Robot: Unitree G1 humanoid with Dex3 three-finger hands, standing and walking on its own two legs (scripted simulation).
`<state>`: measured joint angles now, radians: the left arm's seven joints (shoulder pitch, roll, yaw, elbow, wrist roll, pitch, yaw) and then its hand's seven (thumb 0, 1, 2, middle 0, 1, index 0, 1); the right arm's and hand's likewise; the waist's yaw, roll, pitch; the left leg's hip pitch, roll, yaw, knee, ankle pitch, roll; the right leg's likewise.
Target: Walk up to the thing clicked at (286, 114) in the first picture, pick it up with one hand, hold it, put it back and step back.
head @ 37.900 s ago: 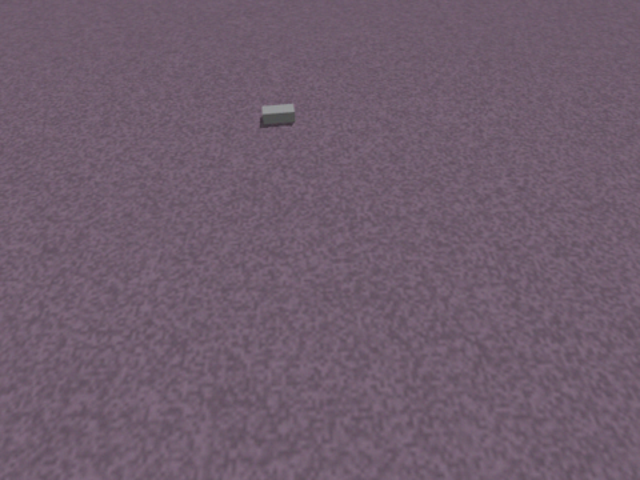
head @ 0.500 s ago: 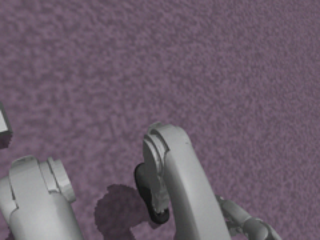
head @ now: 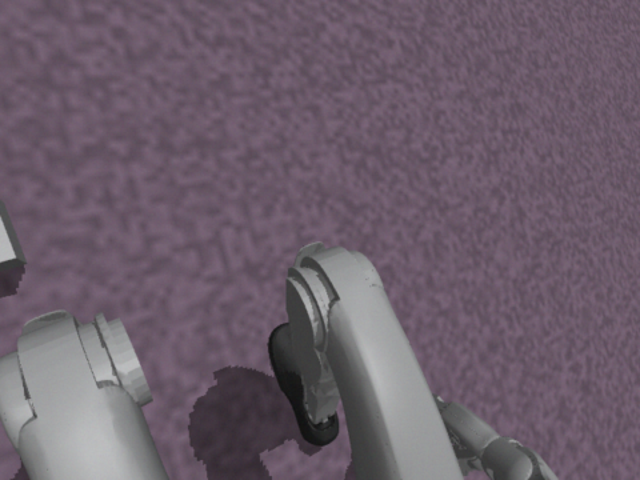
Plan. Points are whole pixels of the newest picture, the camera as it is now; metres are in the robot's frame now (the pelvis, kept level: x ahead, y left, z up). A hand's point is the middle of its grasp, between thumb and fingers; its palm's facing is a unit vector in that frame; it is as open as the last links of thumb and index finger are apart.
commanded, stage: withdraw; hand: left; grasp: from above
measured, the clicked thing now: out of the picture +0.41 +0.34 -0.26
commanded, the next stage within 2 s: home in 0.86 s
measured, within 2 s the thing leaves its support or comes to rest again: rests again in 0.32 s
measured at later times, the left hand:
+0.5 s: hand out of the picture +0.40 +0.37 -0.09, palm faces -0.38 -0.09 -0.92, open 14.0 cm
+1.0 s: hand out of the picture +0.38 +0.35 -0.14, palm faces -0.47 -0.13 -0.87, open 13.8 cm
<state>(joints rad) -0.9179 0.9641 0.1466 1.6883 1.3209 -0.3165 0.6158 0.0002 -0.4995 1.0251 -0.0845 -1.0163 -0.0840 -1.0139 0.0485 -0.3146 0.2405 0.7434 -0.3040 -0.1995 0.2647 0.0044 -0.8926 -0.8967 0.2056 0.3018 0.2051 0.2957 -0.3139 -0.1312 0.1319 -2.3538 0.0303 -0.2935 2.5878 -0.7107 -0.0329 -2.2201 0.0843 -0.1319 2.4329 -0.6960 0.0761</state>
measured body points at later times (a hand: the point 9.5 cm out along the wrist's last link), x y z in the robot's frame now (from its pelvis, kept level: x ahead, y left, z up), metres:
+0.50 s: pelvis +0.00 +0.00 +0.05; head +0.20 +0.08 +0.44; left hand +0.42 +0.37 -0.04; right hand +0.13 -0.25 -0.07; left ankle +0.06 +0.13 -0.26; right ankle +0.11 -0.13 -0.26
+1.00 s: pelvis -0.02 -0.01 +0.04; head +0.21 +0.10 +0.41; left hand +0.40 +0.35 -0.09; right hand +0.07 -0.29 -0.06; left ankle +0.06 +0.13 -0.26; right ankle +0.11 -0.13 -0.26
